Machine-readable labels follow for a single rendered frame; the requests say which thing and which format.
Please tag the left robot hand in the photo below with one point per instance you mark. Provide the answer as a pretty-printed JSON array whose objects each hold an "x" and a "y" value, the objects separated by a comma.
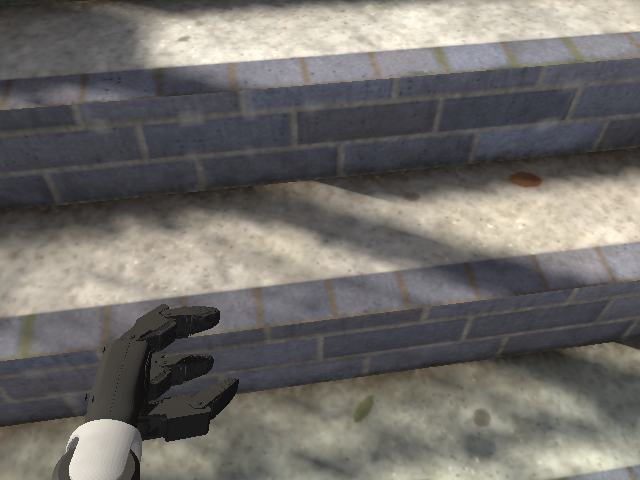
[{"x": 129, "y": 377}]

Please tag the left robot forearm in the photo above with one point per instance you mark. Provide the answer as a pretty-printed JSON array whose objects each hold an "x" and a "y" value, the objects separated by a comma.
[{"x": 102, "y": 449}]

